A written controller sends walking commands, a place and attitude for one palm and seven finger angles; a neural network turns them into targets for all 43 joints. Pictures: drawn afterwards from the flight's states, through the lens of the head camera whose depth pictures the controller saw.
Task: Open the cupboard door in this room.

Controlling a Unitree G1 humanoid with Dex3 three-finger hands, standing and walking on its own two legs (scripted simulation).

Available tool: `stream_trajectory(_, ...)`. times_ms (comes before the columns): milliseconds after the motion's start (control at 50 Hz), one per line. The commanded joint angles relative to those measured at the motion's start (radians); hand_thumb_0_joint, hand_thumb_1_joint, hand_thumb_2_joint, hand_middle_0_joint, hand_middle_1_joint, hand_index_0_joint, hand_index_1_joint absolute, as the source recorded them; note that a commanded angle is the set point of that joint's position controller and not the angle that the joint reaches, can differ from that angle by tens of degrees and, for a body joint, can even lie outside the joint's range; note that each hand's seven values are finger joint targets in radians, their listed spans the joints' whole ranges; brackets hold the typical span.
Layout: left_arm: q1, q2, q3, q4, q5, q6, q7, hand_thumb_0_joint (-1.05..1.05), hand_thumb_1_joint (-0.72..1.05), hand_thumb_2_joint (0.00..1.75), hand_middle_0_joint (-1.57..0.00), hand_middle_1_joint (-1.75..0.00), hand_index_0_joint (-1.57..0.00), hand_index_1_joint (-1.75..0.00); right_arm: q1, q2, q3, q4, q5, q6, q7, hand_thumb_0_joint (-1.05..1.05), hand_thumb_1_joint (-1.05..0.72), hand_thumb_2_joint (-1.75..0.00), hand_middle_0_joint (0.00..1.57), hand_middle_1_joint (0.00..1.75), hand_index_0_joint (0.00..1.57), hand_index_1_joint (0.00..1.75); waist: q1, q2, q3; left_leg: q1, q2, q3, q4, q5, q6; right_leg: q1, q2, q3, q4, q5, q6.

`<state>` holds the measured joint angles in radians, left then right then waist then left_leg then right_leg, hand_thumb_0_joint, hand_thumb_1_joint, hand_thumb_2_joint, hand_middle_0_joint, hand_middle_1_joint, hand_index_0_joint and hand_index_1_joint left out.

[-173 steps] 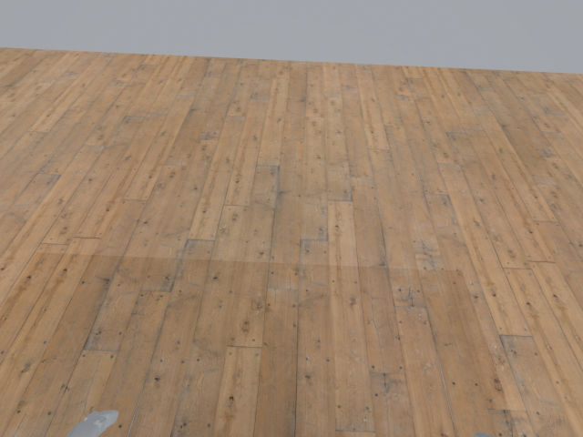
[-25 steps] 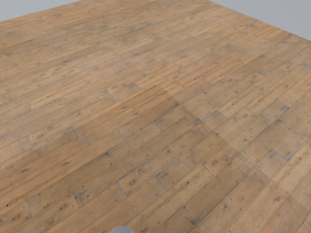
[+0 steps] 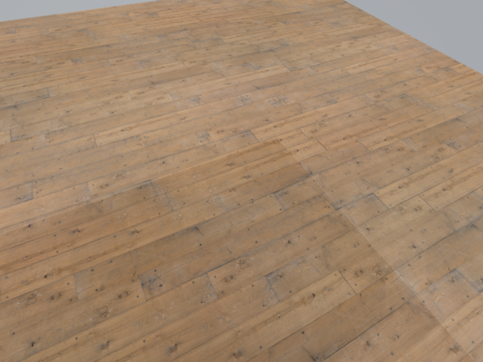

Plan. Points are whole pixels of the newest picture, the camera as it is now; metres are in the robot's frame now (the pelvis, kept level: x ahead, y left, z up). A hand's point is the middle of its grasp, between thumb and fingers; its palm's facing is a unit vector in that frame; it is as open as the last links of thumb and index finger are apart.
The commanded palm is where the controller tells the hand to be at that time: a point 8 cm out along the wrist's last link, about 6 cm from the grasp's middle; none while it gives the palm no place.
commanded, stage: turn or walk to find it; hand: left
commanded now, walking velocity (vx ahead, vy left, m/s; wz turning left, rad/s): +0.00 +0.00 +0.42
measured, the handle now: out of the picture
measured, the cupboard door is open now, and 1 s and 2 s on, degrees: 0 0 0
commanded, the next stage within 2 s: none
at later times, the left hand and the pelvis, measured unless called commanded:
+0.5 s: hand out of the picture -0.02 +0.15 -0.16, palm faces +0.27 -0.93 -0.25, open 7.3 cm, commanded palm none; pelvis -0.03 -0.05 +0.00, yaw +15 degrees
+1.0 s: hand out of the picture -0.09 +0.21 -0.16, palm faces +0.45 -0.85 -0.26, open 7.4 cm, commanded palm none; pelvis -0.08 -0.02 +0.00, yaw +25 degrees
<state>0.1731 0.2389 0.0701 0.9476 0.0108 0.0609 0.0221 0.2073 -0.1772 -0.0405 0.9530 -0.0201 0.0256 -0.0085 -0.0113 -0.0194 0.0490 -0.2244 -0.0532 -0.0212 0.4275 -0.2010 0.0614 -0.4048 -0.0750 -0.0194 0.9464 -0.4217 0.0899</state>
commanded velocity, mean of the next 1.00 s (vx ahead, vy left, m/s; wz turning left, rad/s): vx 0.00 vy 0.00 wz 0.42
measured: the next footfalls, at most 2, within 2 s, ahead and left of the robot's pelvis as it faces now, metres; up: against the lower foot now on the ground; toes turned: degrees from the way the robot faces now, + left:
right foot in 0.16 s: +0.03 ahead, -0.14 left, +0.00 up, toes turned +2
left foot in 0.64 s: -0.05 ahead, +0.10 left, +0.00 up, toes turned +23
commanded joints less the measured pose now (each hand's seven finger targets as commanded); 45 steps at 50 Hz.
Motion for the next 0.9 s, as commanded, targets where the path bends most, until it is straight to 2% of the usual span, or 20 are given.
stream_trajectory(0, -0.03, 0.051, 0.006, -0.094, -0.001, -0.028, 0.002, 0.0, 0.9, 0.9, -0.2, -0.3, -0.2, -0.3, 0.06, -0.218, -0.06, -0.042, -0.008, -0.011, -0.013, 0.0, -0.9, -0.9, 0.2, 0.3, 0.2, 0.3, -0.029, 0.155, -0.083, 0.11, 0.276, -0.32, -0.088, 0.372, 0.126, -0.023, 0.019, 0.01, -0.127, -0.037, -0.012)
stream_trajectory(60, 0.018, 0.051, 0.003, -0.091, -0.007, -0.036, 0.007, 0.0, 0.9, 0.9, -0.2, -0.3, -0.2, -0.3, 0.038, -0.22, -0.065, -0.05, -0.008, -0.007, -0.008, 0.0, -0.9, -0.9, 0.2, 0.3, 0.2, 0.3, -0.004, 0.161, -0.109, 0.056, 0.25, -0.334, -0.05, 0.395, 0.109, 0.101, 0.048, -0.001, -0.302, 0.023, -0.026)
stream_trajectory(100, 0.084, 0.066, 0.009, -0.074, -0.007, -0.047, 0.011, 0.0, 0.9, 0.9, -0.2, -0.3, -0.2, -0.3, 0.014, -0.209, -0.064, -0.058, 0.001, -0.005, -0.003, 0.0, -0.9, -0.9, 0.2, 0.3, 0.2, 0.3, 0.037, 0.12, -0.126, -0.075, 0.199, -0.307, 0.008, 0.263, 0.053, 0.293, 0.038, -0.006, -0.521, 0.205, -0.032)
stream_trajectory(120, 0.111, 0.12, 0.018, -0.073, 0.002, -0.058, 0.016, 0.0, 0.9, 0.9, -0.2, -0.3, -0.2, -0.3, 0.02, -0.168, -0.061, -0.061, 0.01, -0.005, 0.004, 0.0, -0.9, -0.9, 0.2, 0.3, 0.2, 0.3, 0.047, -0.002, -0.135, -0.208, 0.129, -0.245, 0.102, 0.086, -0.006, 0.43, -0.072, 0.093, -0.634, 0.234, -0.057)
stream_trajectory(140, 0.122, 0.212, 0.036, -0.076, 0.017, -0.065, 0.022, 0.0, 0.9, 0.9, -0.2, -0.3, -0.2, -0.3, 0.031, -0.101, -0.049, -0.086, 0.013, -0.006, 0.007, 0.0, -0.9, -0.9, 0.2, 0.3, 0.2, 0.3, 0.053, -0.286, -0.118, -0.386, -0.018, -0.056, 0.322, -0.263, -0.083, 0.485, -0.337, 0.355, -0.687, 0.277, -0.163)
stream_trajectory(160, 0.107, 0.219, 0.031, -0.095, 0.009, -0.058, 0.021, 0.0, 0.9, 0.9, -0.2, -0.3, -0.2, -0.3, 0.007, -0.156, -0.066, -0.09, -0.001, 0.005, 0.003, 0.0, -0.9, -0.9, 0.2, 0.3, 0.2, 0.3, 0.062, -0.243, -0.094, -0.351, 0.002, -0.06, 0.52, -0.376, -0.086, 0.317, -0.421, 0.372, -0.694, 0.311, -0.243)
stream_trajectory(180, 0.039, 0.179, 0.025, -0.11, 0.009, -0.057, 0.022, 0.0, 0.9, 0.9, -0.2, -0.3, -0.2, -0.3, 0.014, -0.159, -0.072, -0.074, -0.004, 0.018, 0.01, 0.0, -0.9, -0.9, 0.2, 0.3, 0.2, 0.3, 0.028, -0.154, -0.058, -0.337, 0.022, -0.081, 0.651, -0.309, -0.086, 0.23, -0.359, 0.28, -0.711, 0.224, -0.25)
stream_trajectory(200, -0.018, 0.157, 0.024, -0.121, 0.007, -0.06, 0.022, 0.0, 0.9, 0.9, -0.2, -0.3, -0.2, -0.3, 0.036, -0.151, -0.074, -0.049, -0.006, 0.031, 0.016, 0.0, -0.9, -0.9, 0.2, 0.3, 0.2, 0.3, 0.0, -0.174, -0.019, -0.331, 0.039, -0.075, 0.719, -0.262, -0.091, 0.168, -0.305, 0.238, -0.729, 0.142, -0.223)
stream_trajectory(260, -0.045, 0.098, 0.0, -0.124, 0.005, -0.069, 0.015, 0.0, 0.9, 0.9, -0.2, -0.3, -0.2, -0.3, 0.092, -0.128, -0.068, -0.006, -0.007, 0.037, 0.027, 0.0, -0.9, -0.9, 0.2, 0.3, 0.2, 0.3, -0.032, -0.115, 0.03, -0.332, 0.06, -0.028, 0.8, -0.127, -0.114, 0.155, -0.205, 0.064, -0.692, 0.244, -0.176)
stream_trajectory(380, 0.073, 0.121, 0.01, -0.079, 0.012, -0.072, 0.018, 0.0, 0.9, 0.9, -0.2, -0.3, -0.2, -0.3, 0.011, -0.125, -0.058, -0.019, -0.004, 0.038, 0.024, 0.0, -0.9, -0.9, 0.2, 0.3, 0.2, 0.3, 0.023, -0.126, 0.0, -0.336, 0.094, 0.006, 0.674, -0.172, -0.143, 0.273, -0.251, 0.041, -0.655, 0.357, -0.215)
stream_trajectory(480, 0.143, 0.159, 0.022, -0.044, 0.021, -0.067, 0.014, 0.0, 0.9, 0.9, -0.2, -0.3, -0.2, -0.3, -0.065, -0.103, -0.038, -0.04, 0.008, 0.022, 0.021, 0.0, -0.9, -0.9, 0.2, 0.3, 0.2, 0.3, 0.063, -0.162, -0.056, -0.232, 0.085, 0.07, 0.406, -0.267, -0.132, 0.348, -0.278, 0.01, -0.561, 0.633, -0.24)
stream_trajectory(540, 0.122, 0.178, 0.031, -0.037, 0.022, -0.062, 0.014, 0.0, 0.9, 0.9, -0.2, -0.3, -0.2, -0.3, -0.024, -0.104, -0.034, -0.036, 0.014, 0.011, 0.017, 0.0, -0.9, -0.9, 0.2, 0.3, 0.2, 0.3, 0.04, -0.186, -0.093, -0.11, 0.075, 0.102, 0.237, -0.223, -0.114, 0.321, -0.288, -0.012, -0.495, 0.661, -0.219)
stream_trajectory(580, 0.092, 0.169, 0.03, -0.035, 0.009, -0.054, 0.011, 0.0, 0.9, 0.9, -0.2, -0.3, -0.2, -0.3, 0.044, -0.131, -0.036, -0.019, 0.011, -0.001, 0.017, 0.0, -0.9, -0.9, 0.2, 0.3, 0.2, 0.3, -0.008, -0.115, -0.119, 0.058, 0.079, 0.1, 0.002, 0.005, -0.099, 0.239, -0.245, -0.092, -0.38, 0.558, -0.141)
stream_trajectory(600, 0.113, 0.128, 0.023, -0.05, 0.0, -0.046, 0.006, 0.0, 0.9, 0.9, -0.2, -0.3, -0.2, -0.3, 0.071, -0.204, -0.05, -0.018, 0.005, -0.012, 0.015, 0.0, -0.9, -0.9, 0.2, 0.3, 0.2, 0.3, -0.021, 0.076, -0.155, 0.206, 0.206, -0.058, -0.067, 0.175, -0.051, 0.083, -0.166, -0.144, -0.222, 0.336, -0.08)
stream_trajectory(620, 0.091, 0.062, 0.003, -0.083, 0.0, -0.042, 0.001, 0.0, 0.9, 0.9, -0.2, -0.3, -0.2, -0.3, 0.099, -0.285, -0.07, -0.021, 0.003, -0.014, 0.01, 0.0, -0.9, -0.9, 0.2, 0.3, 0.2, 0.3, -0.036, 0.339, -0.134, 0.274, 0.428, -0.322, -0.086, 0.525, 0.053, -0.149, -0.05, -0.151, -0.028, -0.175, -0.014)
stream_trajectory(640, 0.049, 0.076, 0.0, -0.093, 0.007, -0.029, 0.006, 0.0, 0.9, 0.9, -0.2, -0.3, -0.2, -0.3, 0.122, -0.305, -0.073, -0.011, 0.002, -0.004, 0.005, 0.0, -0.9, -0.9, 0.2, 0.3, 0.2, 0.3, -0.056, 0.265, -0.132, 0.189, 0.471, -0.296, -0.078, 0.545, 0.129, -0.119, -0.048, -0.061, 0.091, -0.224, -0.026)
stream_trajectory(700, 0.016, 0.09, 0.012, -0.059, 0.008, -0.02, -0.002, 0.0, 0.9, 0.9, -0.2, -0.3, -0.2, -0.3, -0.002, -0.227, -0.047, -0.037, -0.002, -0.01, -0.015, 0.0, -0.9, -0.9, 0.2, 0.3, 0.2, 0.3, -0.018, 0.228, -0.037, 0.079, 0.337, -0.197, -0.095, 0.417, 0.101, -0.136, -0.054, 0.0, 0.176, -0.051, -0.024)
stream_trajectory(740, 0.062, 0.085, 0.012, -0.035, 0.008, -0.024, -0.01, 0.0, 0.9, 0.9, -0.2, -0.3, -0.2, -0.3, -0.038, -0.216, -0.041, -0.051, 0.002, -0.017, -0.015, 0.0, -0.9, -0.9, 0.2, 0.3, 0.2, 0.3, 0.007, 0.186, -0.042, 0.079, 0.292, -0.142, -0.099, 0.401, 0.083, -0.116, -0.042, -0.01, 0.177, 0.008, -0.016)
stream_trajectory(780, 0.063, 0.082, 0.011, -0.032, 0.007, -0.022, -0.009, 0.0, 0.9, 0.9, -0.2, -0.3, -0.2, -0.3, -0.018, -0.218, -0.043, -0.052, 0.003, -0.02, -0.014, 0.0, -0.9, -0.9, 0.2, 0.3, 0.2, 0.3, 0.003, 0.142, -0.045, 0.083, 0.277, -0.146, -0.111, 0.382, 0.081, -0.104, -0.032, -0.011, 0.153, 0.034, -0.007)
stream_trajectory(880, 0.015, 0.072, 0.01, -0.064, 0.004, -0.021, -0.003, 0.0, 0.9, 0.9, -0.2, -0.3, -0.2, -0.3, 0.024, -0.222, -0.051, -0.051, -0.001, -0.015, -0.011, 0.0, -0.9, -0.9, 0.2, 0.3, 0.2, 0.3, -0.019, 0.138, -0.053, 0.102, 0.289, -0.233, -0.117, 0.316, 0.11, -0.089, -0.016, -0.001, 0.032, -0.001, 0.0)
